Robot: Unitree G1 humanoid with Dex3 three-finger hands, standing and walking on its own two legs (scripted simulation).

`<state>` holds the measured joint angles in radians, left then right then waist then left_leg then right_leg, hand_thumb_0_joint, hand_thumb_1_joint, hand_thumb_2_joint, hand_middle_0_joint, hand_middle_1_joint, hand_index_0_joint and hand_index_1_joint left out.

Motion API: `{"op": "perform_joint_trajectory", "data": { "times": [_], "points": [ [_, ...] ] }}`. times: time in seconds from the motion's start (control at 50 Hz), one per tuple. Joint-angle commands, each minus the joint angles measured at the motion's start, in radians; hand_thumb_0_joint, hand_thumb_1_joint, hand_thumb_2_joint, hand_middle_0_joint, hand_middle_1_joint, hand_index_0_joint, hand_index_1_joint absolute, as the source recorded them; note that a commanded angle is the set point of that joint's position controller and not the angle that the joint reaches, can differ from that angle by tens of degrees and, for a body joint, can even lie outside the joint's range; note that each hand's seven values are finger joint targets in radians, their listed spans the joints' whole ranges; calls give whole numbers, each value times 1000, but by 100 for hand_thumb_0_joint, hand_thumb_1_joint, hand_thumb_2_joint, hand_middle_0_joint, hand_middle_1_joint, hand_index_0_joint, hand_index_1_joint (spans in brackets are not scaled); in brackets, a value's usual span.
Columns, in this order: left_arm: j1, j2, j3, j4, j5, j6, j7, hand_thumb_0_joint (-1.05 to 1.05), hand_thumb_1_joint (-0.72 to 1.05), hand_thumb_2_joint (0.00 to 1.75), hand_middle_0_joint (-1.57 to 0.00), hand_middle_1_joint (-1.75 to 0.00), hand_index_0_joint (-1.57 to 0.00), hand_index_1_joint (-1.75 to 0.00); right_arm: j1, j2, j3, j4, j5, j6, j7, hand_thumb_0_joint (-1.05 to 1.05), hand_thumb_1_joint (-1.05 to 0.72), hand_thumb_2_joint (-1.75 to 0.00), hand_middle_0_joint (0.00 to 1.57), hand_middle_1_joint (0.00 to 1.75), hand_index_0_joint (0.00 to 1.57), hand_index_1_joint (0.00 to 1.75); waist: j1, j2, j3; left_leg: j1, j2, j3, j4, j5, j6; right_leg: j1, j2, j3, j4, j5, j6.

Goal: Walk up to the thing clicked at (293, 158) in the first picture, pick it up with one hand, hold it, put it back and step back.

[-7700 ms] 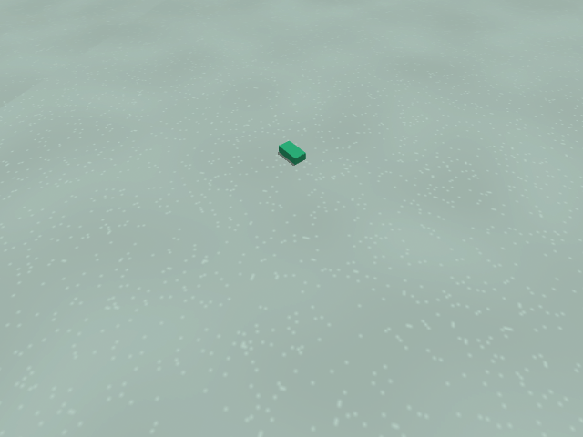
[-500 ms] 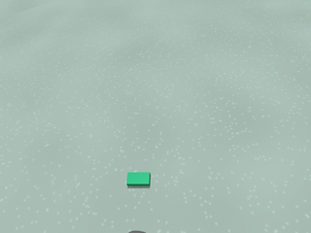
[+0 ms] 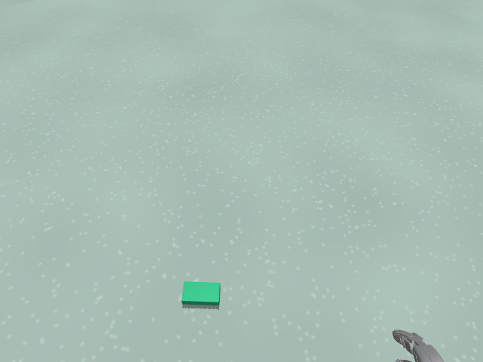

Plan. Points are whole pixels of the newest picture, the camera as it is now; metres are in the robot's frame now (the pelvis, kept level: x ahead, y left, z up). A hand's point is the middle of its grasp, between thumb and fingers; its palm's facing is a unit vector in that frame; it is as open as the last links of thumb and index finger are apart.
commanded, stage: walk up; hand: left
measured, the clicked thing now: (201, 293) +0.47 +0.17 -0.74
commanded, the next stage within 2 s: stand in 1.00 s
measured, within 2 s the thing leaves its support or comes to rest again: neither
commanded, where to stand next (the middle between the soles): +0.06 -0.02 m, yaw -1 degrees
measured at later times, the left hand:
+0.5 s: hand out of the picture +0.08 +0.28 -0.16, palm faces -0.04 -0.93 -0.37, open 7.4 cm
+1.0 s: hand out of the picture +0.05 +0.26 -0.15, palm faces -0.02 -0.90 -0.43, open 7.4 cm
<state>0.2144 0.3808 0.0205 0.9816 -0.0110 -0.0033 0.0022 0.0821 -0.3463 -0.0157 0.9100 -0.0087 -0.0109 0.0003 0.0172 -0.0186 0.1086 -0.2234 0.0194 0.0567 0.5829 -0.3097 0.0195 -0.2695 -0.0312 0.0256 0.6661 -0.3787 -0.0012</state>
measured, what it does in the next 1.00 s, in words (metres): steps on the spot: right foot, then left foot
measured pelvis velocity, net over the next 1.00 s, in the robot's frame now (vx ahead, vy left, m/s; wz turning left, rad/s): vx -0.03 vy -0.02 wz -0.02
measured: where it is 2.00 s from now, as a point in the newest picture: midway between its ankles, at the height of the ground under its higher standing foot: outside the picture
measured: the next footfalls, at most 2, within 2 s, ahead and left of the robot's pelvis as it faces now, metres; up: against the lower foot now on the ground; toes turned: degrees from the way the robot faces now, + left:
right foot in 0.04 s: +0.06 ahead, -0.14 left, +0.00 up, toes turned -1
left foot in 0.32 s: -0.01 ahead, +0.15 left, +0.00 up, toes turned -1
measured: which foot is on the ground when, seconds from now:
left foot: down 0.00-0.08, up 0.10-0.30, down 0.32-0.66, up 0.68-0.98, down 1.00-1.00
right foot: up 0.00-0.02, down 0.04-0.34, up 0.36-0.60, down 0.62-1.00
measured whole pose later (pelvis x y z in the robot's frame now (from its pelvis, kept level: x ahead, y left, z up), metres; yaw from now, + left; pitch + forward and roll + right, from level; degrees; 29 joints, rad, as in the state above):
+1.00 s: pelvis -0.03 -0.02 -0.01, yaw -1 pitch -3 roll -1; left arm 0.18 0.39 0.03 0.94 0.00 -0.02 0.02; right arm 0.17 -0.40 -0.04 0.94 -0.01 0.02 0.01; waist 0.01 0.04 0.14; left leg -0.33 0.02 -0.03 0.67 -0.28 0.01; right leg -0.27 -0.01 -0.01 0.67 -0.34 0.01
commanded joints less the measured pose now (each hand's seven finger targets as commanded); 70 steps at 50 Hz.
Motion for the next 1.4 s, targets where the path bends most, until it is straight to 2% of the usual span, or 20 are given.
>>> {"op": "perform_joint_trajectory", "data": {
  "times": [0.0,0.04,0.08,0.16,0.28,0.32,0.36,0.42,0.5,0.6,0.62,0.64,0.68,0.74,0.9,0.96,1.02,1.06,1.18,1.38],
  "points": [
    [64,231,63,-39,5,-35,37,0,90,90,-20,-30,-20,-30,-17,-269,-87,-70,19,40,-12,0,-90,-90,20,30,20,30,-5,139,-155,72,133,-85,55,637,78,60,-10,-36,-141,478,-5],
    [58,321,91,-54,12,-41,45,0,90,90,-20,-30,-20,-30,-52,-215,-79,-92,36,54,-8,0,-90,-90,20,30,20,30,16,-64,-161,-86,30,-27,242,297,6,126,-208,199,-198,761,-108],
    [15,382,102,-92,28,-41,52,0,90,90,-20,-30,-20,-30,-57,-209,-84,-110,14,87,-10,0,-90,-90,20,30,20,30,25,-216,-111,-185,-24,-134,584,-322,-9,53,-426,467,-243,934,-331],
    [-70,271,81,-139,39,-34,61,0,90,90,-20,-30,-20,-30,13,-211,-91,-75,29,71,3,0,-90,-90,20,30,20,30,-11,-126,-190,-179,-45,-162,596,-223,-10,85,-222,152,-140,789,-226],
    [-97,239,81,-174,51,27,15,0,90,90,-20,-30,-20,-30,175,-195,-89,14,-7,-6,-17,0,-90,-90,20,30,20,30,-39,-189,-231,61,-66,30,-242,79,-55,82,-78,44,75,272,-144],
    [-21,104,51,-185,31,42,14,0,90,90,-20,-30,-20,-30,141,-358,-114,-5,-48,-36,-38,0,-90,-90,20,30,20,30,3,160,-137,208,300,-570,-253,322,41,-334,81,78,329,-217,-26],
    [-143,222,76,-159,31,45,29,0,90,90,-20,-30,-20,-30,28,-414,-117,-37,-19,-44,-38,0,-90,-90,20,30,20,30,-31,131,-58,-101,450,-648,-274,265,274,-160,-20,153,312,-209,-16],
    [-83,250,100,-144,22,38,-5,0,90,90,-20,-30,-20,-30,8,-333,-98,-34,-25,-58,-49,0,-90,-90,20,30,20,30,18,142,-15,50,256,-286,-143,511,175,-228,17,128,305,-83,-20],
    [-171,226,101,-173,38,36,-27,0,90,90,-20,-30,-20,-30,186,-342,-116,4,-22,-63,-50,0,-90,-90,20,30,20,30,-64,197,-68,140,239,-287,-127,485,156,-192,1,46,155,-92,-21],
    [15,181,99,-75,34,-3,-25,0,90,90,-20,-30,-20,-30,88,-304,-94,-51,-18,-32,-23,0,-90,-90,20,30,20,30,39,229,-144,-49,140,-135,40,246,113,167,58,-83,-198,59,-47],
    [73,234,112,-55,41,-19,-17,0,90,90,-20,-30,-20,-30,99,-242,-75,-64,-8,-26,-22,0,-90,-90,20,30,20,30,61,68,-176,-145,76,-76,225,179,66,305,7,28,-263,115,-59],
    [101,332,136,-63,50,-33,-8,0,90,90,-20,-30,-20,-30,120,-169,-48,-93,6,-24,-22,0,-90,-90,20,30,20,30,64,-220,-169,-389,-45,-21,447,-145,6,385,-223,444,-350,131,-146],
    [30,371,135,-95,42,-27,-10,0,90,90,-20,-30,-20,-30,96,-277,-83,-74,-8,-18,-42,0,-90,-90,20,30,20,30,53,-106,-65,-335,-13,-164,512,-335,5,137,-380,604,-392,2,-304],
    [-37,257,100,-107,29,-44,0,0,90,90,-20,-30,-20,-30,152,-246,-74,-26,4,-21,-21,0,-90,-90,20,30,20,30,-10,-55,-28,-315,15,-173,441,-194,10,145,-207,267,-319,209,-202],
    [-87,268,81,-128,12,-48,27,0,90,90,-20,-30,-20,-30,132,-229,-78,-19,0,25,-2,0,-90,-90,20,30,20,30,-26,-156,-89,-63,13,-84,153,-49,-12,11,-227,154,-180,724,-183],
    [-101,254,75,-142,-2,-24,35,0,90,90,-20,-30,-20,-30,139,-256,-91,-16,-8,24,-3,0,-90,-90,20,30,20,30,-43,-124,-110,20,2,-92,-13,183,16,-34,-180,138,-58,626,-121],
    [-37,176,46,-87,1,-4,24,0,90,90,-20,-30,-20,-30,104,-350,-89,2,-20,-25,-1,0,-90,-90,20,30,20,30,-22,115,-211,86,321,-536,-275,33,176,-82,29,32,110,-227,-14],
    [-62,197,49,-55,7,-11,14,0,90,90,-20,-30,-20,-30,9,-307,-81,10,-21,-25,1,0,-90,-90,20,30,20,30,-7,133,-111,-82,262,-449,-310,-108,178,11,-22,49,81,-196,-8],
    [-100,228,43,9,19,-44,13,0,90,90,-20,-30,-20,-30,-9,-215,-46,47,13,-23,-3,0,-90,-90,20,30,20,30,-19,48,-168,23,86,-195,-170,251,17,170,-88,129,-297,324,-27],
    [-131,192,19,89,20,-45,-4,0,90,90,-20,-30,-20,-30,-40,-212,-39,130,4,-26,8,0,-90,-90,20,30,20,30,-27,17,-65,64,101,-202,-283,48,7,73,-84,96,-396,105,-22]
  ]
}}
